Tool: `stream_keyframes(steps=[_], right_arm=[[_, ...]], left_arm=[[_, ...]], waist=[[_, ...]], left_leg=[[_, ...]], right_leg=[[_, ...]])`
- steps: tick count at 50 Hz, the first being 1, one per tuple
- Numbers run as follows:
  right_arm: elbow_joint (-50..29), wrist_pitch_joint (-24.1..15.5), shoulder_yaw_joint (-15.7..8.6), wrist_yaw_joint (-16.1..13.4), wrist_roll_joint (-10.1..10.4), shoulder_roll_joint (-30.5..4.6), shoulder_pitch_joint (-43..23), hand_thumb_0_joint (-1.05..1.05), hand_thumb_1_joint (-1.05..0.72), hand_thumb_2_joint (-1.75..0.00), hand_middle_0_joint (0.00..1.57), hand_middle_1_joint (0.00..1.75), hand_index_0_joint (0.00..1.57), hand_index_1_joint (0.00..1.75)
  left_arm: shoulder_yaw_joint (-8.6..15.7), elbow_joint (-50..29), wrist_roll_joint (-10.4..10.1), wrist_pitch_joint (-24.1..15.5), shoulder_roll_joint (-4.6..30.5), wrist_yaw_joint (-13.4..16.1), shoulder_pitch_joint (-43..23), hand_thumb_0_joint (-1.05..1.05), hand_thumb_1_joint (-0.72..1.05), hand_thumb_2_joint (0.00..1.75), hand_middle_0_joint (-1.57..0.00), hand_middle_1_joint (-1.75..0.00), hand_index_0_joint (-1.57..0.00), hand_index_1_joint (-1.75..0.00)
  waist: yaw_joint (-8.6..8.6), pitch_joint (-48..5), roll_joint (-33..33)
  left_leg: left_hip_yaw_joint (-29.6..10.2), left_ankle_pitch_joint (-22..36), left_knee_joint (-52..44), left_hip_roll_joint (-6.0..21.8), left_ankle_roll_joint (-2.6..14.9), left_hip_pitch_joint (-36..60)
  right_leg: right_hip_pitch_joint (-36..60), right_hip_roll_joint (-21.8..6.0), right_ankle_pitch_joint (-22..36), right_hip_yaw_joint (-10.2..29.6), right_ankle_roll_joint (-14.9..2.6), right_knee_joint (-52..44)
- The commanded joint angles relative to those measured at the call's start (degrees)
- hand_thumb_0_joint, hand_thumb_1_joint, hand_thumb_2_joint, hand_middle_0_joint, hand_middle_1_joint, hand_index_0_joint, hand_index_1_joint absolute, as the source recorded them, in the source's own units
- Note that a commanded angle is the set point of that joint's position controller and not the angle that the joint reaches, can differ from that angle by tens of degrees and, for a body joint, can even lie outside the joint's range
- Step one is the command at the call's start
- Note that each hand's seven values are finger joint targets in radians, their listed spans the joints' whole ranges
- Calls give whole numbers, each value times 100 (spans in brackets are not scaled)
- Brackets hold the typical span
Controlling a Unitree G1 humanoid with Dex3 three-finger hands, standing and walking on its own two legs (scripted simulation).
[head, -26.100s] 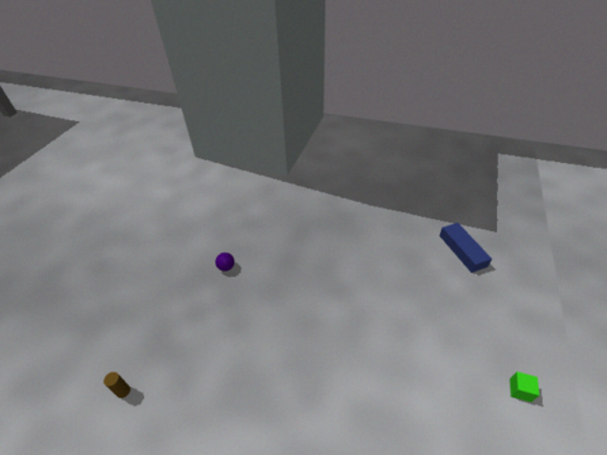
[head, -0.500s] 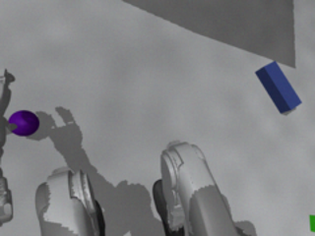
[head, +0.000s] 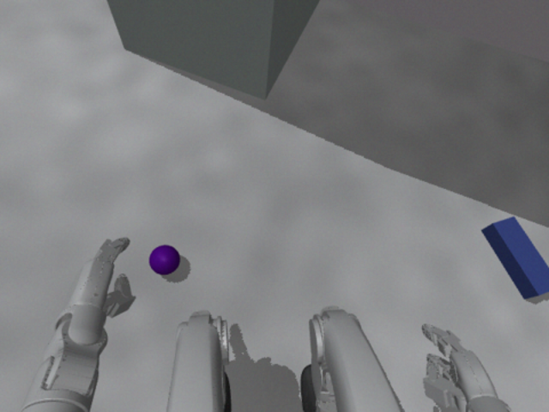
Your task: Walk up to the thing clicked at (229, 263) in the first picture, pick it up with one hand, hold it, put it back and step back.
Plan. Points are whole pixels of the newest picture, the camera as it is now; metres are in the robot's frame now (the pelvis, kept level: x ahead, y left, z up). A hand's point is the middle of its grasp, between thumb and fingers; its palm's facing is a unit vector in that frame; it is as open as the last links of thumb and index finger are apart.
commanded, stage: home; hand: left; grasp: from above
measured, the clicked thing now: (164, 259) +0.49 +0.26 -0.47
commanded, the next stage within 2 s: none
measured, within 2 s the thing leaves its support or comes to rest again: neither
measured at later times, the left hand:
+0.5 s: hand (77, 327) +0.25 +0.20 +0.10, palm faces +0.12 -0.97 -0.21, open 7.4 cm
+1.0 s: hand (43, 370) +0.22 +0.19 +0.16, palm faces +0.13 -0.97 -0.19, open 7.4 cm
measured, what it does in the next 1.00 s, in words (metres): rises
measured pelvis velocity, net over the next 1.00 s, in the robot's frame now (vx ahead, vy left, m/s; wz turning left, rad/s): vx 0.08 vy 0.00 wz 0.09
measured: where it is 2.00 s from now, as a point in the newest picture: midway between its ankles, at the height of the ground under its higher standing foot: outside the picture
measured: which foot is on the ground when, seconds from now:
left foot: down 0.00-1.00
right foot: down 0.00-1.00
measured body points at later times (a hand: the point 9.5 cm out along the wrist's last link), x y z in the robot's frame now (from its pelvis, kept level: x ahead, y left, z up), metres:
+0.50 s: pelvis +0.07 +0.00 +0.18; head +0.13 +0.02 +0.62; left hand +0.25 +0.25 +0.12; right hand +0.23 -0.22 +0.10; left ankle +0.09 +0.12 -0.47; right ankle +0.08 -0.13 -0.47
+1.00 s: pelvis +0.08 +0.00 +0.21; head +0.10 +0.01 +0.66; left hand +0.21 +0.24 +0.18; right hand +0.27 -0.22 +0.16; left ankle +0.09 +0.12 -0.47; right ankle +0.08 -0.13 -0.47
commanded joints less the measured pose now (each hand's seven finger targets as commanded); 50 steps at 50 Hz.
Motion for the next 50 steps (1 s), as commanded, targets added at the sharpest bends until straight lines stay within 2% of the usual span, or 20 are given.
stream_keyframes(steps=[1,3,4,6,7,8,10,11,13,14,15,18,19,22,27,30,35,41,46,50], right_arm=[[-694,-266,-272,-279,86,-851,245,0,-90,-90,20,30,20,30],[-751,-321,-244,-375,94,-838,188,0,-90,-90,20,30,20,30],[-744,-354,-208,-428,111,-798,160,0,-90,-90,20,30,20,30],[-799,-409,-145,-511,130,-724,186,0,-90,-90,20,30,20,30],[-822,-430,-120,-552,137,-687,217,0,-90,-90,20,30,20,30],[-812,-453,-87,-592,141,-619,245,0,-90,-90,20,30,20,30],[-812,-505,-33,-683,142,-584,327,0,-90,-90,20,30,20,30],[-826,-532,-19,-738,144,-556,372,0,-90,-90,20,30,20,30],[-861,-596,33,-842,146,-518,416,0,-90,-90,20,30,20,30],[-834,-632,52,-883,138,-491,435,0,-90,-90,20,30,20,30],[-870,-666,63,-929,128,-480,449,0,-90,-90,20,30,20,30],[-918,-759,97,-1040,104,-386,598,0,-90,-90,20,30,20,30],[-970,-783,107,-1066,106,-390,647,0,-90,-90,20,30,20,30],[-1043,-849,89,-1139,66,-338,772,0,-90,-90,20,30,20,30],[-1209,-948,64,-1234,30,-261,917,0,-90,-90,20,30,20,30],[-1245,-1017,43,-1266,-1,-270,932,0,-90,-90,20,30,20,30],[-1312,-1136,11,-1292,-46,-309,880,0,-90,-90,20,30,20,30],[-1309,-1297,2,-1276,-92,-378,769,0,-90,-90,20,30,20,30],[-1290,-1376,-17,-1244,-102,-410,748,0,-90,-90,20,30,20,30],[-1272,-1398,7,-1240,-106,-398,700,0,-90,-90,20,30,20,30]], left_arm=[[273,-1724,-662,178,665,207,-421,0,90,90,-20,-30,-20,-30],[344,-2101,-1006,346,637,240,-273,0,90,90,-20,-30,-20,-30],[226,-2211,-1123,426,506,239,-199,0,90,90,-20,-30,-20,-30],[269,-2308,-1319,595,440,290,142,0,90,90,-20,-30,-20,-30],[331,-2315,-1426,685,413,321,445,0,90,90,-20,-30,-20,-30],[236,-2342,-1506,764,255,330,592,0,90,90,-20,-30,-20,-30],[275,-2468,-1678,921,117,349,829,0,90,90,-20,-30,-20,-30],[366,-2608,-1787,988,128,359,988,0,90,90,-20,-30,-20,-30],[358,-2612,-1943,1130,-71,348,1496,0,90,90,-20,-30,-20,-30],[329,-2707,-1997,1162,-141,333,1518,0,90,90,-20,-30,-20,-30],[415,-2762,-2057,1206,-119,333,1658,0,90,90,-20,-30,-20,-30],[344,-2991,-2153,1327,-307,303,2272,0,90,90,-20,-30,-20,-30],[396,-3085,-2192,1363,-323,296,2410,0,90,90,-20,-30,-20,-30],[359,-3474,-2225,1426,-382,272,2908,0,90,90,-20,-30,-20,-30],[285,-4017,-2214,1504,-503,238,3702,0,90,90,-20,-30,-20,-30],[192,-4237,-2186,1556,-558,186,3845,0,90,90,-20,-30,-20,-30],[185,-4275,-2156,1599,-566,71,4023,0,90,90,-20,-30,-20,-30],[167,-4163,-2099,1578,-532,-44,3739,0,90,90,-20,-30,-20,-30],[215,-4361,-2083,1555,-480,-84,3713,0,90,90,-20,-30,-20,-30],[213,-4308,-2096,1517,-488,-59,3728,0,90,90,-20,-30,-20,-30]], waist=[[-49,-2423,922],[-70,-2504,927],[-123,-2439,953],[-135,-2237,848],[-80,-2181,742],[-164,-2051,694],[-155,-1973,645],[-90,-1965,694],[-78,-1714,526],[-97,-1644,603],[-56,-1592,569],[-77,-1409,525],[-49,-1368,496],[-40,-1326,457],[64,-1008,339],[1,-788,287],[48,-274,57],[66,39,27],[110,-203,286],[106,-261,226]], left_leg=[[-384,-742,-2621,10,96,3191],[-413,-651,-2859,-6,85,3614],[-417,-554,-2974,-5,73,3781],[-357,-325,-3169,-39,80,3954],[-300,-209,-3249,-46,85,4091],[-232,-34,-3339,-65,88,4133],[-232,246,-3594,-63,77,4476],[-194,450,-3724,-75,69,4651],[-211,629,-4004,-63,61,4877],[-204,799,-4124,-50,48,5015],[-195,886,-4241,-59,51,5148],[-105,1408,-4575,-80,40,5547],[-66,1553,-4670,-93,40,5681],[64,2116,-4926,-123,37,6108],[151,2592,-5340,-170,48,6559],[165,2650,-5513,-157,51,6748],[210,2223,-5759,-190,94,6739],[197,1834,-5875,-196,89,6691],[216,1875,-5904,-194,48,6900],[188,1863,-5875,-201,65,6883]], right_leg=[[1708,121,32,99,-201,-1930],[1972,109,120,119,-190,-2188],[2078,99,196,114,-185,-2301],[2450,86,325,145,-184,-2622],[2696,84,381,173,-188,-2810],[2897,81,490,192,-189,-2996],[3243,70,702,199,-190,-3265],[3473,73,851,196,-190,-3431],[3805,75,987,182,-185,-3703],[3947,80,1127,177,-185,-3795],[4105,85,1198,165,-175,-3940],[4702,96,1591,138,-169,-4346],[4865,93,1696,133,-174,-4468],[5441,128,2164,99,-156,-4847],[6080,134,2614,75,-130,-5383],[6184,144,2653,39,-121,-5561],[6205,123,2248,7,-84,-5851],[6102,87,1878,-15,-60,-5920],[6150,90,1894,7,-80,-5849],[6218,83,1910,16,-71,-5854]])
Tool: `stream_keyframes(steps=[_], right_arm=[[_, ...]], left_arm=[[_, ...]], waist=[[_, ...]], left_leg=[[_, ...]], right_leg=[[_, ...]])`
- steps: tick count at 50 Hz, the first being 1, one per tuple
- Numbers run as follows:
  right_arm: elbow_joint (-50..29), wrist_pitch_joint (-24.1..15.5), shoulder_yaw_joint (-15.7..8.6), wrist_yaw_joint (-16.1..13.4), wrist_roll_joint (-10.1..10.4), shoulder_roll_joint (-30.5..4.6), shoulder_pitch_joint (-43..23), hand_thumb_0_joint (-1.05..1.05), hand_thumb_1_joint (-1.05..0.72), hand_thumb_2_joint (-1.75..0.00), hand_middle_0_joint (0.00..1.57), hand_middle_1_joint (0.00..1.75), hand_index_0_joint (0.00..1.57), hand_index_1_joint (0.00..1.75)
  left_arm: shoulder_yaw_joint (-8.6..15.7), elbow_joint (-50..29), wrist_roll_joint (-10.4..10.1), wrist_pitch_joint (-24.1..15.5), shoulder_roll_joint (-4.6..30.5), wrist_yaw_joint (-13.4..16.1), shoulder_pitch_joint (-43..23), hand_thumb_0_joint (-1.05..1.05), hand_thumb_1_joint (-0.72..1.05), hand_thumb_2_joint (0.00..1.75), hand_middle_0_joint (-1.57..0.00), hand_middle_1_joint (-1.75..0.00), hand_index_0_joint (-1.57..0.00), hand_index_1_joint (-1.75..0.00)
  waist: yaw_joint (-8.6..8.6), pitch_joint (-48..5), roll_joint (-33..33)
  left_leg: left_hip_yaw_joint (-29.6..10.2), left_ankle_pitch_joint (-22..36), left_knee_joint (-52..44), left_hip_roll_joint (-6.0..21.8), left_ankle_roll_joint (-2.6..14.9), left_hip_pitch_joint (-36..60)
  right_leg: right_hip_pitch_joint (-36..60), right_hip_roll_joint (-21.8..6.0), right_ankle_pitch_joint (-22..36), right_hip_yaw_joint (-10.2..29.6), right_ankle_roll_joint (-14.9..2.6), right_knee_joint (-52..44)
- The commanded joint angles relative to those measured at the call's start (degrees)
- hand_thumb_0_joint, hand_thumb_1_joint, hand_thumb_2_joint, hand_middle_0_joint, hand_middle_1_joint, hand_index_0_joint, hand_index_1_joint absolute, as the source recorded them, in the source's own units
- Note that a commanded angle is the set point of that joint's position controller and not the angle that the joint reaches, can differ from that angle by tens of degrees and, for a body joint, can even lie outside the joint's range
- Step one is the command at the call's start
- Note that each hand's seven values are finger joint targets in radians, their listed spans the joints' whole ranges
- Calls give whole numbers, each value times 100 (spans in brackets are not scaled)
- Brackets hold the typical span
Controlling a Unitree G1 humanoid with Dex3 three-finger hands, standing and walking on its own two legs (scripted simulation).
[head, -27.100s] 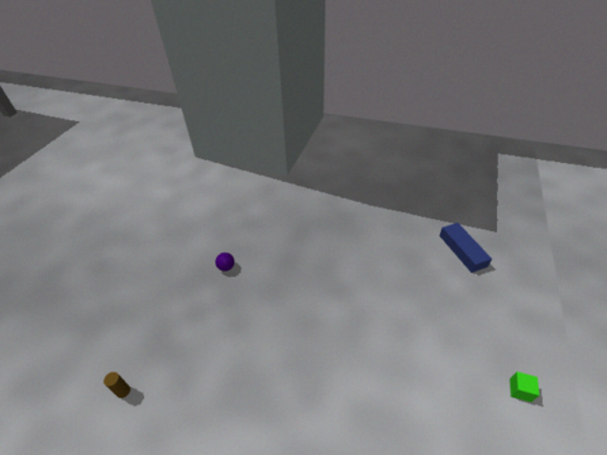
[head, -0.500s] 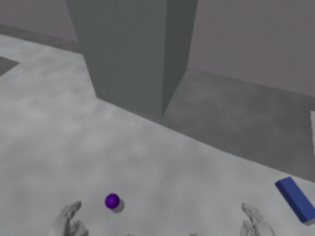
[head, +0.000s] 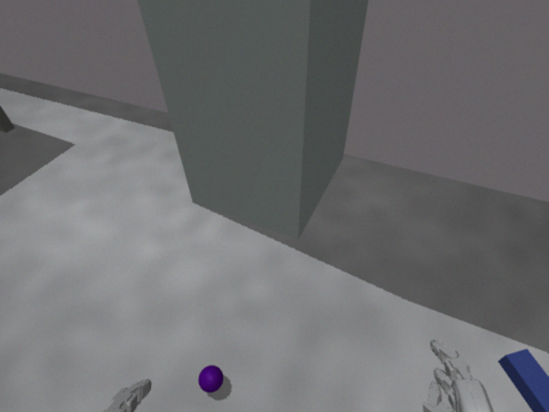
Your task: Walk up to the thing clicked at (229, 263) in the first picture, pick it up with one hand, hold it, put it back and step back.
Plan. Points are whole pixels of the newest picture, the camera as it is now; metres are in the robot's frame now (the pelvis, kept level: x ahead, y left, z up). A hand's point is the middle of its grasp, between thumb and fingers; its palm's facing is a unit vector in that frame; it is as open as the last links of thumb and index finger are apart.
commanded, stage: home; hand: left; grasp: from above
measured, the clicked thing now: (210, 378) +0.44 +0.22 -0.68
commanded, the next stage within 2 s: stand in 1.70 s
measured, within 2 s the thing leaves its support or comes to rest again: neither
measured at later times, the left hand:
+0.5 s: hand out of the picture +0.17 +0.17 -0.05, palm faces +0.03 -0.98 -0.20, open 7.4 cm
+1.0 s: hand out of the picture +0.17 +0.18 -0.05, palm faces +0.03 -0.98 -0.20, open 7.4 cm
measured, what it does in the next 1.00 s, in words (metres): stands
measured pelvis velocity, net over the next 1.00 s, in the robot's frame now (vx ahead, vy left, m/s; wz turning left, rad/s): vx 0.01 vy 0.00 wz -0.01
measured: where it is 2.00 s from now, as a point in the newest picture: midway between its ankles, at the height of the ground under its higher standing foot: outside the picture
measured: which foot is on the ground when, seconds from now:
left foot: down 0.00-1.00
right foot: down 0.00-1.00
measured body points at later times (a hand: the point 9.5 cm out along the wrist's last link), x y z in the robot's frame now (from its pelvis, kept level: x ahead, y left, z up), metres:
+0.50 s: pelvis +0.00 +0.00 +0.00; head +0.02 +0.00 +0.45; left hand +0.16 +0.23 -0.03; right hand +0.16 -0.25 -0.07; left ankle +0.02 +0.12 -0.68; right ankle -0.01 -0.13 -0.68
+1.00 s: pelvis +0.01 +0.00 +0.00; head +0.03 +0.00 +0.45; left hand +0.17 +0.23 -0.03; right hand +0.16 -0.25 -0.07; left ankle +0.02 +0.12 -0.68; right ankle -0.01 -0.13 -0.68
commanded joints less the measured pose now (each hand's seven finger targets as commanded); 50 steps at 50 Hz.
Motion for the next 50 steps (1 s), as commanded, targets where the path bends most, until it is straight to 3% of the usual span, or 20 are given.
stream_keyframes(steps=[1,11,21,27,34,38,39,45,46,50], right_arm=[[-827,-332,-311,-97,-18,-696,-305,0,-90,-90,20,30,20,30],[-798,-351,-302,-120,-17,-669,-333,0,-90,-90,20,30,20,30],[-726,-341,-324,-125,-9,-693,-245,0,-90,-90,20,30,20,30],[-757,-348,-334,-115,-13,-706,-291,0,-90,-90,20,30,20,30],[-760,-341,-334,-117,-12,-684,-266,0,-90,-90,20,30,20,30],[-705,-347,-386,-110,-23,-766,-262,0,-90,-90,20,30,20,30],[-727,-343,-374,-107,-20,-746,-285,0,-90,-90,20,30,20,30],[-762,-337,-362,-105,-20,-734,-267,0,-90,-90,20,30,20,30],[-771,-338,-329,-108,-19,-690,-270,0,-90,-90,20,30,20,30],[-798,-308,-346,-111,-5,-703,-264,0,-90,-90,20,30,20,30]], left_arm=[[360,-1149,55,-330,623,85,-173,0,90,90,-20,-30,-20,-30],[347,-1061,36,-335,617,83,-104,0,90,90,-20,-30,-20,-30],[314,-1065,31,-318,627,78,-61,0,90,90,-20,-30,-20,-30],[352,-1079,33,-320,636,72,-116,0,90,90,-20,-30,-20,-30],[305,-1140,24,-317,608,70,-135,0,90,90,-20,-30,-20,-30],[391,-1108,24,-326,708,59,-152,0,90,90,-20,-30,-20,-30],[318,-1101,36,-328,646,68,-167,0,90,90,-20,-30,-20,-30],[396,-1186,5,-337,711,78,-85,0,90,90,-20,-30,-20,-30],[291,-1197,-2,-338,626,65,-95,0,90,90,-20,-30,-20,-30],[311,-1207,4,-331,638,69,-104,0,90,90,-20,-30,-20,-30]], waist=[[-26,-447,10],[16,-405,-85],[-5,-530,10],[13,-316,64],[-2,-483,2],[-4,-424,72],[-14,-396,68],[17,-527,-19],[12,-493,9],[-19,-537,-69]], left_leg=[[22,922,-929,-116,108,748],[66,860,-873,-115,118,648],[58,1300,-818,-96,104,781],[35,963,-930,-78,96,696],[61,1189,-832,-84,96,773],[-26,930,-939,-58,86,741],[-28,923,-955,-48,83,758],[24,1152,-826,-84,103,700],[39,1183,-809,-90,104,706],[76,1214,-754,-99,120,713]], right_leg=[[131,171,943,-51,-49,-866],[90,152,867,-27,-39,-903],[155,159,1269,-11,-50,-803],[77,175,941,-38,-62,-839],[117,157,1152,-12,-51,-827],[57,173,894,-35,-77,-783],[36,183,878,-41,-79,-775],[143,155,1110,-11,-65,-779],[139,150,1152,-16,-54,-779],[141,130,1221,27,-36,-831]])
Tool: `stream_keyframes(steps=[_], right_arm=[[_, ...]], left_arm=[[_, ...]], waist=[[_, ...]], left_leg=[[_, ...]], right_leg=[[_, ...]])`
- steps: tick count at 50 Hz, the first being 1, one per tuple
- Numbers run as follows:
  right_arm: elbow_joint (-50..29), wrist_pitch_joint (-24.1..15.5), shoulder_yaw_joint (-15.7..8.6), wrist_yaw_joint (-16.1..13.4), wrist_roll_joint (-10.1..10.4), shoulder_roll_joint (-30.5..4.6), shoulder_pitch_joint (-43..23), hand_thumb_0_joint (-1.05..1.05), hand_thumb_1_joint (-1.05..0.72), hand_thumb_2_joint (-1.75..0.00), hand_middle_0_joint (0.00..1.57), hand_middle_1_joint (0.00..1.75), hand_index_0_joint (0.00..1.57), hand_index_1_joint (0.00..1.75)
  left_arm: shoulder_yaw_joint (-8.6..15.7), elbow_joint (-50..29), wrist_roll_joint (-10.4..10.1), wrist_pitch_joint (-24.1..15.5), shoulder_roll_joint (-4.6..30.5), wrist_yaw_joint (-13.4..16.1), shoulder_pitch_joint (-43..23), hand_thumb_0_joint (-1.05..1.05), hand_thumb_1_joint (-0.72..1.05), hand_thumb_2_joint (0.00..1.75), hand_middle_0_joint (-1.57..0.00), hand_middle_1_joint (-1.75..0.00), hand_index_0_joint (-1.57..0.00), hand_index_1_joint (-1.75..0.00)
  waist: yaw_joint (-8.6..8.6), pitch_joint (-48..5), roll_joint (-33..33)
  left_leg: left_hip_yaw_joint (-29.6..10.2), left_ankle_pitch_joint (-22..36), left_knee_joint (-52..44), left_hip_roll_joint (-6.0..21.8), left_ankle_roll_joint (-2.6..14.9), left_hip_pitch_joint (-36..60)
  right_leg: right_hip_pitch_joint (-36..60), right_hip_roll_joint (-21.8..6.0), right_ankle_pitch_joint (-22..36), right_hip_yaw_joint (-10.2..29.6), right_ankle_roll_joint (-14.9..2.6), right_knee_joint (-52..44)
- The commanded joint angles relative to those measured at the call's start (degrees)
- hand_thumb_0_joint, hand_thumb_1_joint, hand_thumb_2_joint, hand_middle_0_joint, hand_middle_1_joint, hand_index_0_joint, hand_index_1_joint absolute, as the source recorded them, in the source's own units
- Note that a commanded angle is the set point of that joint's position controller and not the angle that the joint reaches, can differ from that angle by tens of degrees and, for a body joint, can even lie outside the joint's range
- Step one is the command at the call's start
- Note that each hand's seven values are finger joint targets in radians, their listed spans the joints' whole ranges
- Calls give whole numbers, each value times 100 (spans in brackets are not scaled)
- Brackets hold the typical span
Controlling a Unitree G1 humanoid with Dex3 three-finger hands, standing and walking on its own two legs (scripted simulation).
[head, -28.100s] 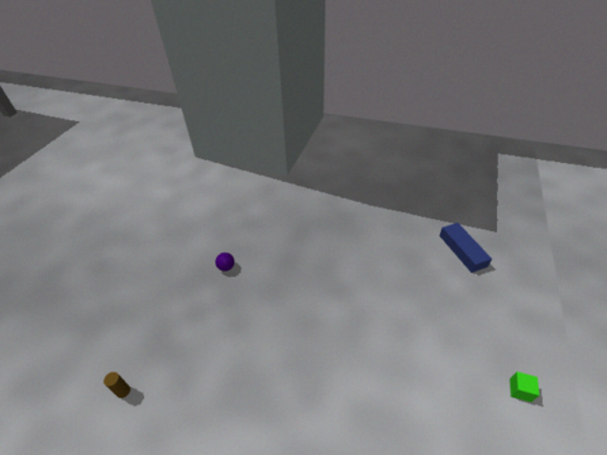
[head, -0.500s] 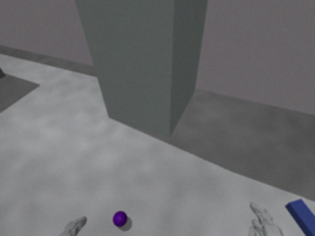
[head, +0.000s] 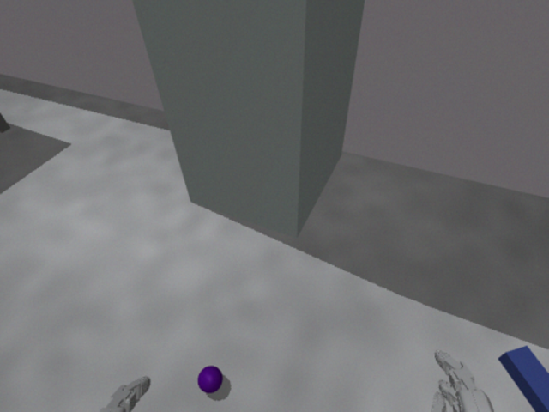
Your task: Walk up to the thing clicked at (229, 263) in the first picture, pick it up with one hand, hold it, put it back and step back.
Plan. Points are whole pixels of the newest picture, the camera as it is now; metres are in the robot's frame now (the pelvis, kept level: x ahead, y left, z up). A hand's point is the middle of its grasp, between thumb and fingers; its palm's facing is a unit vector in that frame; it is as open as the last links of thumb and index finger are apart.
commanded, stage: home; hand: left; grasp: from above
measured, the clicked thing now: (210, 379) +0.43 +0.23 -0.68
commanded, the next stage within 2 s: stand in 0.70 s
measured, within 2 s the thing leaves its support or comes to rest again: neither
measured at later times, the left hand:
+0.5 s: hand out of the picture +0.17 +0.18 -0.05, palm faces +0.04 -0.98 -0.20, open 7.4 cm
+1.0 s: hand out of the picture +0.14 +0.22 -0.09, palm faces +0.01 -0.95 -0.32, open 7.4 cm
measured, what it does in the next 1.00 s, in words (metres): stands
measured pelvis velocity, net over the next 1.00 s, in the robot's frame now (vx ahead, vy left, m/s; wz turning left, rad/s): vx -0.01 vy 0.00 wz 0.00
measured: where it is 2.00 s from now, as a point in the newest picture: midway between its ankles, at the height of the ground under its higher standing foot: outside the picture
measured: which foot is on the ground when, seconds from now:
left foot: down 0.00-1.00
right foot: down 0.00-1.00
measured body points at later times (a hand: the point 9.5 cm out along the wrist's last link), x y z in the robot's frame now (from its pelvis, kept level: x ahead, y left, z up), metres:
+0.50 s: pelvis +0.00 +0.00 +0.00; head +0.03 +0.01 +0.45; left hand +0.16 +0.23 -0.03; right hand +0.16 -0.24 -0.07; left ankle +0.01 +0.12 -0.68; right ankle -0.01 -0.13 -0.68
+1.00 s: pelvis -0.01 +0.00 +0.02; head +0.03 +0.00 +0.47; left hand +0.14 +0.27 -0.07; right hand +0.13 -0.26 -0.09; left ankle +0.01 +0.12 -0.68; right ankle -0.01 -0.13 -0.68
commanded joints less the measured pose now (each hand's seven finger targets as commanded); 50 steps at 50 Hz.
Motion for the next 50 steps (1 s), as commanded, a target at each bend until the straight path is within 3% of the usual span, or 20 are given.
stream_keyframes(steps=[1,2,3,4,11,13,18,24,29,33,39,40,41,42,43,45,46,50], right_arm=[[-891,-319,-347,-100,-24,-731,-353,0,-90,-90,20,30,20,30],[-936,-315,-311,-96,-16,-680,-394,0,-90,-90,20,30,20,30],[-911,-314,-348,-105,-20,-734,-344,0,-90,-90,20,30,20,30],[-927,-308,-319,-104,-17,-701,-383,0,-90,-90,20,30,20,30],[-901,-264,-347,-85,-8,-738,-361,0,-90,-90,20,30,20,30],[-935,-267,-319,-67,-1,-703,-366,0,-90,-90,20,30,20,30],[-936,-266,-349,-65,-11,-741,-369,0,-90,-90,20,30,20,30],[-956,-253,-353,-69,-9,-730,-317,0,-90,-90,20,30,20,30],[-937,-246,-356,-65,-10,-732,-349,0,-90,-90,20,30,20,30],[-958,-224,-356,-64,-4,-730,-358,0,-90,-90,20,30,20,30],[-968,-225,-335,-66,-7,-709,-361,0,-90,-90,20,30,20,30],[446,353,-520,276,-688,-1215,-771,0,-90,-90,20,30,20,30],[551,559,-631,427,-677,-1289,-850,0,-90,-90,20,30,20,30],[535,652,-608,536,-661,-1255,-744,0,-90,-90,20,30,20,30],[549,728,-592,611,-669,-1257,-628,0,-90,-90,20,30,20,30],[767,758,-570,789,-459,-1153,-627,0,-90,-90,20,30,20,30],[869,785,-600,846,-402,-1163,-752,0,-90,-90,20,30,20,30],[1211,911,-648,928,-342,-1128,-910,0,-90,-90,20,30,20,30]], left_arm=[[402,-1117,46,-280,648,67,-65,0,90,90,-20,-30,-20,-30],[296,-1121,57,-280,576,65,-87,0,90,90,-20,-30,-20,-30],[443,-1156,53,-276,711,79,-72,0,90,90,-20,-30,-20,-30],[352,-1093,72,-271,643,76,-56,0,90,90,-20,-30,-20,-30],[362,-1167,55,-264,659,89,-29,0,90,90,-20,-30,-20,-30],[270,-1165,50,-254,565,85,-37,0,90,90,-20,-30,-20,-30],[327,-1140,44,-243,618,73,-83,0,90,90,-20,-30,-20,-30],[363,-1140,29,-262,639,77,-23,0,90,90,-20,-30,-20,-30],[331,-1125,48,-280,608,75,-70,0,90,90,-20,-30,-20,-30],[357,-1184,41,-269,639,92,-6,0,90,90,-20,-30,-20,-30],[347,-1217,32,-262,657,78,-100,0,90,90,-20,-30,-20,-30],[352,794,723,-1434,1098,298,-1751,0,90,90,-20,-30,-20,-30],[470,1854,734,-1826,1162,255,-1247,0,90,90,-20,-30,-20,-30],[451,2137,795,-2015,1253,228,-1239,0,90,90,-20,-30,-20,-30],[410,2280,753,-2123,1207,183,-1379,0,90,90,-20,-30,-20,-30],[356,2712,702,-2282,1198,144,-1517,0,90,90,-20,-30,-20,-30],[363,2935,680,-2293,1177,140,-1507,0,90,90,-20,-30,-20,-30],[376,3821,623,-2413,1138,150,-1814,0,90,90,-20,-30,-20,-30]], waist=[[10,-525,-89],[5,-507,-130],[12,-521,-70],[10,-465,-86],[34,-463,87],[32,-454,82],[-5,-458,-18],[-26,-615,-70],[1,-409,-27],[38,-507,37],[-12,-441,-5],[440,942,-409],[421,296,-694],[313,121,-844],[216,197,-586],[323,-16,-165],[421,99,-334],[402,208,-443]], left_leg=[[32,1272,-808,-108,116,744],[33,1331,-796,-113,118,734],[42,1258,-798,-118,122,731],[46,1213,-817,-118,119,706],[-68,1405,-909,-67,79,797],[-52,1517,-887,-67,78,820],[-108,1206,-947,-58,87,772],[-24,1562,-798,-78,98,838],[-58,1273,-887,-62,87,741],[-42,1410,-861,-74,81,764],[-28,1141,-866,-97,109,704],[-176,2024,-1359,89,365,594],[-36,2292,-1271,37,442,1178],[-39,2360,-1267,9,413,1369],[-133,2328,-1414,36,389,1432],[-198,2296,-1713,60,427,1861],[-148,2236,-1786,42,377,1997],[-268,1619,-2072,57,380,2130]], right_leg=[[220,122,1263,-23,-41,-888],[220,117,1323,-34,-33,-894],[204,113,1260,-12,-33,-899],[182,113,1222,-17,-37,-909],[199,149,1299,-88,-90,-782],[221,151,1411,-94,-87,-774],[148,160,1132,-101,-80,-806],[249,139,1481,-55,-65,-787],[154,144,1204,-80,-78,-795],[209,139,1324,-74,-82,-773],[147,129,1133,-62,-56,-863],[1284,-376,1159,442,-225,-1200],[1452,-448,1393,762,-436,-1315],[1463,-522,1589,957,-529,-1357],[1372,-420,1747,906,-483,-1367],[1784,-476,1935,724,-317,-1275],[1719,-479,1863,740,-309,-1391],[1833,-565,1333,773,-248,-1918]])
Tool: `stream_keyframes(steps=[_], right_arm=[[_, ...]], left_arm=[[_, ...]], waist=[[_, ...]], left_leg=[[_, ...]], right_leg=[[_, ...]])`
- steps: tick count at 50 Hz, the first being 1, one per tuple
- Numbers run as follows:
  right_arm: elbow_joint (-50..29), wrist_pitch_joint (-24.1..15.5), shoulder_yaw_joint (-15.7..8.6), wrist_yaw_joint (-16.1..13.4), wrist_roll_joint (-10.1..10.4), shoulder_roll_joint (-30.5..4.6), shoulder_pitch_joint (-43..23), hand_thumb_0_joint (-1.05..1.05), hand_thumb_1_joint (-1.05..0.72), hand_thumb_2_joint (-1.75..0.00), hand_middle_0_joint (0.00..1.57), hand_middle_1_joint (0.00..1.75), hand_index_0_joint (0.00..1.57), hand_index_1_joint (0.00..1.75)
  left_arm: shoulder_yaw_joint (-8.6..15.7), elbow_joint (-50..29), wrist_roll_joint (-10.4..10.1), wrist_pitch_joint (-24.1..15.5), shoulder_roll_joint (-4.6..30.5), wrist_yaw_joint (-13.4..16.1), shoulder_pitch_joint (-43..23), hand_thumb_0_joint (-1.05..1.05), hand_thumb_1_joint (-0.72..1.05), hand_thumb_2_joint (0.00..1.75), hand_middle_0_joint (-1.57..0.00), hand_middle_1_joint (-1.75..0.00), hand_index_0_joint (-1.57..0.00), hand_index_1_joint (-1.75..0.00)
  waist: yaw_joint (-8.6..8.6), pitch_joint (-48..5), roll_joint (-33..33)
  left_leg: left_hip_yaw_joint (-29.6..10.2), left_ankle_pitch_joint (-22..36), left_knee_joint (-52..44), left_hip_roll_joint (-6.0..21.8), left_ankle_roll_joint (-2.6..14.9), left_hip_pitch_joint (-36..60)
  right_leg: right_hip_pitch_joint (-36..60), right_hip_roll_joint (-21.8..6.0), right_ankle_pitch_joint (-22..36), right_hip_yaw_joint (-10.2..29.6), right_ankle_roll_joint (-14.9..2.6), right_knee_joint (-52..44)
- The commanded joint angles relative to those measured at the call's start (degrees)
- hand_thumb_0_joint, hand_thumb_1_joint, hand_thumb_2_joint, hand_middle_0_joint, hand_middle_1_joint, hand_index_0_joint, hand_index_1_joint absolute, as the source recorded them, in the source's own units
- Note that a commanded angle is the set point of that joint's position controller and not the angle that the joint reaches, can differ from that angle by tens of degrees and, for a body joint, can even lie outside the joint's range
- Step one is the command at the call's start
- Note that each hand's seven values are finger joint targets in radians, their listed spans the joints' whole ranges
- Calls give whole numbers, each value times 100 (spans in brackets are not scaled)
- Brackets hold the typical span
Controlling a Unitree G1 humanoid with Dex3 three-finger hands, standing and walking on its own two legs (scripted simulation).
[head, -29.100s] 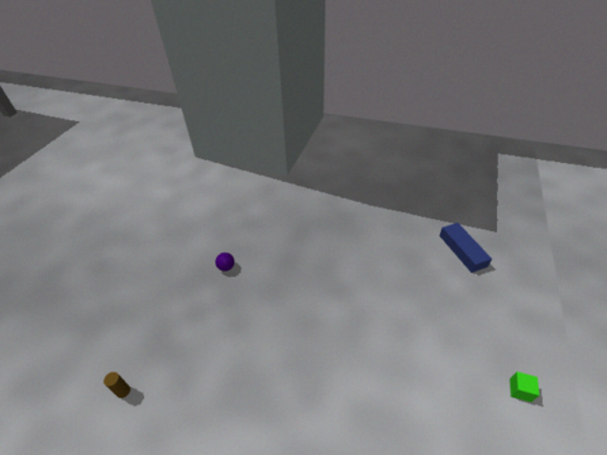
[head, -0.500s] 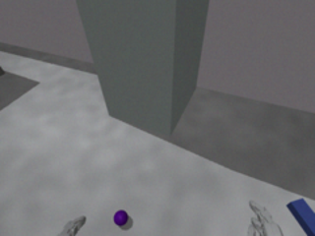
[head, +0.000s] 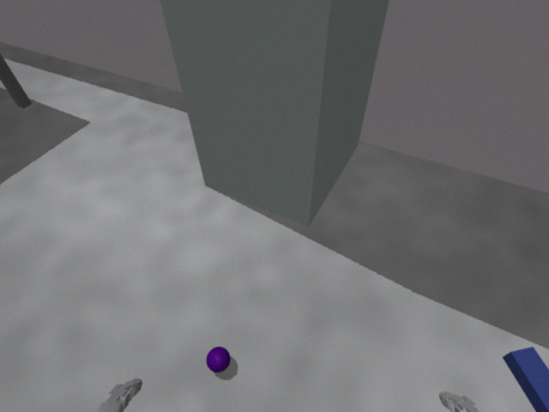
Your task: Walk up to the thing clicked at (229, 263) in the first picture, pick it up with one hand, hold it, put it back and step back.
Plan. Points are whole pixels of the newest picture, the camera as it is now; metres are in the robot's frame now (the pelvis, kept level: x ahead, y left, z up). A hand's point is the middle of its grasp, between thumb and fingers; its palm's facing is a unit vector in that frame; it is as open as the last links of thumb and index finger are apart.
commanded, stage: stand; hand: left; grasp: from above
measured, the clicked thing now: (218, 359) +0.44 +0.23 -0.70
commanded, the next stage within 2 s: none
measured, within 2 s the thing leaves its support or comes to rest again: neither
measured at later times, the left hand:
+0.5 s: hand out of the picture +0.06 +0.24 -0.13, palm faces +0.05 -0.95 -0.31, open 7.4 cm
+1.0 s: hand out of the picture +0.04 +0.25 -0.12, palm faces +0.03 -0.94 -0.33, open 7.4 cm
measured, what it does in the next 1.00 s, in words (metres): stands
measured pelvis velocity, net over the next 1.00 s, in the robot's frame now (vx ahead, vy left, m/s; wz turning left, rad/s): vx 0.00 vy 0.01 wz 0.01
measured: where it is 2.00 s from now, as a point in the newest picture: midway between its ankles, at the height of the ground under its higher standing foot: outside the picture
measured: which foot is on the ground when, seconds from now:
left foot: down 0.00-1.00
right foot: down 0.00-1.00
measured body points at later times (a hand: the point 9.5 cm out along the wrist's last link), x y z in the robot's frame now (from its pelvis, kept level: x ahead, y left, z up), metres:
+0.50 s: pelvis +0.01 +0.01 +0.04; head +0.01 +0.01 +0.49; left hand +0.06 +0.29 -0.10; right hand +0.09 -0.26 -0.10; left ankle +0.02 +0.12 -0.71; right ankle +0.00 -0.13 -0.71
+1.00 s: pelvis +0.00 +0.01 +0.04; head +0.00 +0.00 +0.49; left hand +0.04 +0.30 -0.10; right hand +0.06 -0.28 -0.10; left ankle +0.02 +0.12 -0.71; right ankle +0.00 -0.13 -0.71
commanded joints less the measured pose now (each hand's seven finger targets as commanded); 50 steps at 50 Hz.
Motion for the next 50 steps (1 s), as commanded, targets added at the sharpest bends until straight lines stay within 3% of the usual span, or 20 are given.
stream_keyframes(steps=[1,5,10,13,15,19,22,27,31,35,41,44,47,50], right_arm=[[-240,-79,-396,7,24,-883,-218,0,-90,-90,20,30,20,30],[57,-17,-412,-4,10,-950,-317,0,-90,-90,20,30,20,30],[518,19,-396,-78,67,-977,-66,0,-90,-90,20,30,20,30],[731,59,-392,-113,105,-1037,-42,0,-90,-90,20,30,20,30],[866,98,-375,-122,126,-1061,-148,0,-90,-90,20,30,20,30],[1083,129,-359,-137,152,-1075,-204,0,-90,-90,20,30,20,30],[1206,150,-349,-127,158,-1083,-298,0,-90,-90,20,30,20,30],[1366,143,-326,-113,177,-1098,-291,0,-90,-90,20,30,20,30],[1425,160,-330,-99,168,-1162,-420,0,-90,-90,20,30,20,30],[1483,145,-301,-78,180,-1139,-455,0,-90,-90,20,30,20,30],[1556,166,-293,-62,187,-1239,-481,0,-90,-90,20,30,20,30],[1595,184,-289,-49,177,-1284,-447,0,-90,-90,20,30,20,30],[1601,158,-275,-45,187,-1300,-502,0,-90,-90,20,30,20,30],[1628,163,-255,-37,193,-1302,-481,0,-90,-90,20,30,20,30]], left_arm=[[380,203,31,-456,860,92,-278,0,90,90,-20,-30,-20,-30],[350,877,25,-556,796,70,-238,0,90,90,-20,-30,-20,-30],[338,1542,-45,-640,892,104,-222,0,90,90,-20,-30,-20,-30],[314,1859,-82,-627,917,135,-286,0,90,90,-20,-30,-20,-30],[294,2072,-98,-616,947,134,-272,0,90,90,-20,-30,-20,-30],[266,2419,-84,-613,970,136,-298,0,90,90,-20,-30,-20,-30],[251,2609,-72,-601,1003,119,-360,0,90,90,-20,-30,-20,-30],[242,2842,-80,-640,1042,116,-384,0,90,90,-20,-30,-20,-30],[243,2949,-85,-624,1089,91,-507,0,90,90,-20,-30,-20,-30],[222,3036,-85,-653,1101,77,-487,0,90,90,-20,-30,-20,-30],[207,3110,-93,-647,1164,55,-592,0,90,90,-20,-30,-20,-30],[217,3135,-100,-635,1233,36,-610,0,90,90,-20,-30,-20,-30],[202,3154,-96,-652,1222,25,-584,0,90,90,-20,-30,-20,-30],[188,3190,-108,-657,1218,18,-571,0,90,90,-20,-30,-20,-30]], waist=[[39,-756,-49],[72,-419,225],[-20,-530,81],[-67,-472,118],[-22,-322,154],[-10,-159,141],[-14,50,125],[-3,-100,125],[-10,75,150],[15,19,56],[-37,47,111],[-52,111,209],[-42,-43,189],[-47,15,172]], left_leg=[[-537,827,-1078,291,321,762],[-790,639,-1652,433,313,869],[-692,2241,-1716,493,258,1581],[-721,2517,-1972,552,240,1756],[-723,2205,-2151,542,210,1696],[-739,2153,-2416,584,166,1816],[-784,1546,-2687,575,122,1763],[-748,1980,-2745,618,133,1956],[-812,1261,-2996,630,124,1790],[-756,1788,-2927,628,103,1962],[-779,1301,-3072,645,96,1848],[-808,794,-3199,640,82,1646],[-793,1113,-3104,666,106,1812],[-805,1022,-3139,672,100,1780]], right_leg=[[665,-325,773,547,-256,-1280],[850,-230,863,349,-222,-1524],[1282,-374,2045,408,-220,-1828],[1506,-364,2184,341,-185,-1974],[1609,-375,1952,326,-169,-2219],[1772,-408,1837,328,-130,-2506],[1710,-371,1474,298,-113,-2670],[1954,-452,1821,330,-91,-2829],[1906,-426,1515,295,-84,-2902],[1926,-483,1700,341,-91,-3019],[1938,-466,1472,332,-87,-3092],[1907,-437,1195,345,-88,-3099],[1941,-490,1462,373,-111,-3100],[1883,-476,1373,373,-102,-3102]])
